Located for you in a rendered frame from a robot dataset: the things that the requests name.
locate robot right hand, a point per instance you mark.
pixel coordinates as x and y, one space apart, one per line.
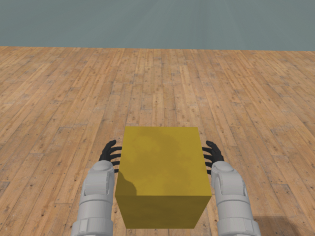
215 154

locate carton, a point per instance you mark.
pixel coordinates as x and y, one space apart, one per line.
162 179

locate robot right forearm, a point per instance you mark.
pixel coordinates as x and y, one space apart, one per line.
232 200

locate robot left hand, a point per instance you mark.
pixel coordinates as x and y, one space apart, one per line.
106 154

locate robot left forearm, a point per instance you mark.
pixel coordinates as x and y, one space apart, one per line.
96 200

